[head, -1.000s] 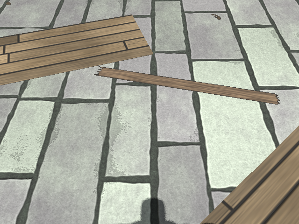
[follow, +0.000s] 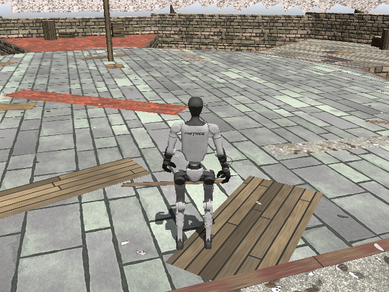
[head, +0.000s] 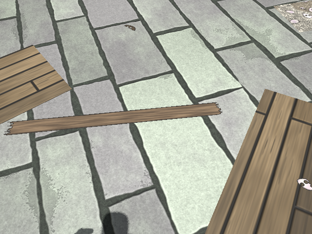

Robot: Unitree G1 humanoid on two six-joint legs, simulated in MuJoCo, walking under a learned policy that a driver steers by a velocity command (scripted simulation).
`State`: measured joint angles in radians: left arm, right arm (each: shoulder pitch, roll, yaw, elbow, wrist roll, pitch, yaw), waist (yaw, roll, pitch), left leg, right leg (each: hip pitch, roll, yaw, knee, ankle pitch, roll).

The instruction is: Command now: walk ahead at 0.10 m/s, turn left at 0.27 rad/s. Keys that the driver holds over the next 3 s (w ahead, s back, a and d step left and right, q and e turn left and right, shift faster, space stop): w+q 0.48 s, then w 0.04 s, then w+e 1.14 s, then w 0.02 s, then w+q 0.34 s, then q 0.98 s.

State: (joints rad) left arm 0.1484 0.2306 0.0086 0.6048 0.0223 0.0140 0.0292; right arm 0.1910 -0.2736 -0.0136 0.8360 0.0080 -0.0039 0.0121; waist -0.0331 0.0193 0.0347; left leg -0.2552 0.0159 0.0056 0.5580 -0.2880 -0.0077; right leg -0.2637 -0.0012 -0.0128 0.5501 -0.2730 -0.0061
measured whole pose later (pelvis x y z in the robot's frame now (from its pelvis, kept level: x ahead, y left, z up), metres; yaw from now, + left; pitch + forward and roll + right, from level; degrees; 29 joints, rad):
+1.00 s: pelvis +0.42 +0.15 +0.01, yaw +10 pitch +1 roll -2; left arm 0.33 0.27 0.06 0.74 -0.01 -0.07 -0.01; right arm 0.15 -0.29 -0.02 0.68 -0.02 -0.10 0.00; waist 0.04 0.03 0.05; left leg -0.63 0.09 -0.10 0.95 -0.25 -0.05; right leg -0.19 0.14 0.07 0.31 -0.13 -0.10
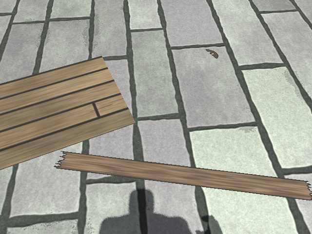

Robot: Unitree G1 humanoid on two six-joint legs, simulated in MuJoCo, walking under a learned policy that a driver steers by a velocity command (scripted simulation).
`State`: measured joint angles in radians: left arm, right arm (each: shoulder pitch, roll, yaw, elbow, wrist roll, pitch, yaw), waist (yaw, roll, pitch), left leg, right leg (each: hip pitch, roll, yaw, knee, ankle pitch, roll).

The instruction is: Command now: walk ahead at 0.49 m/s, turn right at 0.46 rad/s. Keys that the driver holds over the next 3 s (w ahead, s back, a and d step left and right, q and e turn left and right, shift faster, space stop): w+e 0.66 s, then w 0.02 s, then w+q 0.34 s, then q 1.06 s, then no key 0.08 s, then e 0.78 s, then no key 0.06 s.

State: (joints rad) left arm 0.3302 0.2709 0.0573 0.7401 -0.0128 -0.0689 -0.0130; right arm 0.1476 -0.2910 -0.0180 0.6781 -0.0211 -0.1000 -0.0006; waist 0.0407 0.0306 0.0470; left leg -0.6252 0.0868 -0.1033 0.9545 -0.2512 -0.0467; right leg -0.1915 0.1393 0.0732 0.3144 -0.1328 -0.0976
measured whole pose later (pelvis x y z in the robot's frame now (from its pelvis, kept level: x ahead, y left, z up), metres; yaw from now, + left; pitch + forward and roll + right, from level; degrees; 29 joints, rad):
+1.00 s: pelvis +0.49 -0.11 +0.00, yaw -23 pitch +0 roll -1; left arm 0.30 0.25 0.05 0.75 0.02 -0.09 -0.02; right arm 0.23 -0.31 -0.06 0.79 0.03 -0.05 0.00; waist 0.02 0.05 0.03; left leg -0.68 0.11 -0.09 1.04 -0.13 -0.02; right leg -0.10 0.06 -0.12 0.29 -0.19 -0.08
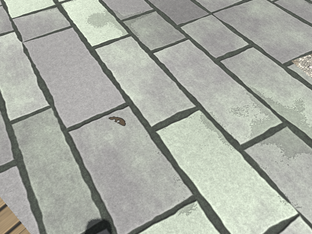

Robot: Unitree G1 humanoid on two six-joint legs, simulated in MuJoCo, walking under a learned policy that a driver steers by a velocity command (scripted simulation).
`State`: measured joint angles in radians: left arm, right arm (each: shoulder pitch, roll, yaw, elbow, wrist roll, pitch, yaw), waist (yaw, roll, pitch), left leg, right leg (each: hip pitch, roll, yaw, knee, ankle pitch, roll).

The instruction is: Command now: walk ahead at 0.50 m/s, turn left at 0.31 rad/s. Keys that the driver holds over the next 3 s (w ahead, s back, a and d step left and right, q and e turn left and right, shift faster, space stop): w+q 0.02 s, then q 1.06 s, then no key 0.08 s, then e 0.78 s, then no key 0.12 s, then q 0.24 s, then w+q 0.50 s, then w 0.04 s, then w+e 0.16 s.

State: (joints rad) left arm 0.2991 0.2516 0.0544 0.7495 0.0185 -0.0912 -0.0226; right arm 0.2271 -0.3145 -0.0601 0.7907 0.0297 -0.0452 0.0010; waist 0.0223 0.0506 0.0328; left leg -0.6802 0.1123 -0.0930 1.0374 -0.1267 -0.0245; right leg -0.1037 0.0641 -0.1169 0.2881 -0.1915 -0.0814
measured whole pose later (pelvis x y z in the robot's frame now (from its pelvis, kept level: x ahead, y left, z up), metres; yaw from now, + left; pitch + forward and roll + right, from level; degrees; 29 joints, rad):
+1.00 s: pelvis +0.24 +0.00 +0.00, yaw +35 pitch +1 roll +1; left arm 0.15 0.26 0.05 0.70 0.01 0.02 0.04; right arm 0.20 -0.32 -0.09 0.62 0.02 0.08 -0.01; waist 0.01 0.03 0.05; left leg -0.48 0.00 -0.04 0.97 -0.40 -0.10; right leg -0.25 -0.06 -0.06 0.45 -0.22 0.00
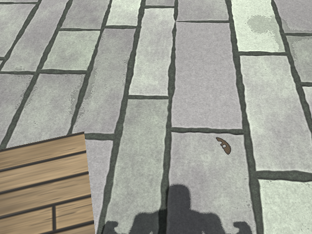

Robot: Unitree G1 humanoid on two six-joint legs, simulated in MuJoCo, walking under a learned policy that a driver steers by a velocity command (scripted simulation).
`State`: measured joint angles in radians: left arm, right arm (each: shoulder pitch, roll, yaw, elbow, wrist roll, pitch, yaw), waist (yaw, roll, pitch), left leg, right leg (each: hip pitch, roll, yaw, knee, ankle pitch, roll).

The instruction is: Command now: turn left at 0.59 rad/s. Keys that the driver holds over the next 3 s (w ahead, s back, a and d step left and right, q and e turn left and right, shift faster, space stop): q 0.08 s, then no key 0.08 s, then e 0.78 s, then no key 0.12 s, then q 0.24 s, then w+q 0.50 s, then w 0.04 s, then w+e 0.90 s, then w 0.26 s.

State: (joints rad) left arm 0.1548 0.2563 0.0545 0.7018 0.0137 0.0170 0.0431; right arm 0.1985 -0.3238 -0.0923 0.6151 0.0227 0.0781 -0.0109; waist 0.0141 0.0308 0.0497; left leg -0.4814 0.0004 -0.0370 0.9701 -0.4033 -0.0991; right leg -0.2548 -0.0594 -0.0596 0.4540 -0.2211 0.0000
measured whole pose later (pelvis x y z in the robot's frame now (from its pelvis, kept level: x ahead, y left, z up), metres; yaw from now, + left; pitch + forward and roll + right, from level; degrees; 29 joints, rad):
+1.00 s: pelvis -0.03 +0.00 +0.00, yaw -16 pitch +1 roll +3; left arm 0.18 0.31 0.06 0.67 -0.01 0.03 0.03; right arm 0.10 -0.31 -0.09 0.74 0.01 0.02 -0.04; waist 0.01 0.02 0.06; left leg -0.44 -0.01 -0.10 0.82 -0.34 -0.11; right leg -0.24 0.07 0.15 0.45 -0.22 -0.07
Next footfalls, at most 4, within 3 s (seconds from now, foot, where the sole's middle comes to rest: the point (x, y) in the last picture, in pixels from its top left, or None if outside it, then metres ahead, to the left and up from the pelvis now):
0.14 left None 0.02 0.14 -0.78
0.62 right None -0.01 -0.08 -0.78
1.14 left None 0.07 0.13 -0.78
1.82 left None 0.30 0.18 -0.78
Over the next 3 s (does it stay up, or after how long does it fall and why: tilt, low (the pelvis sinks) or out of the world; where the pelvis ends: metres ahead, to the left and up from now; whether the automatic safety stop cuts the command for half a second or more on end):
stays up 0.83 0.08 0.00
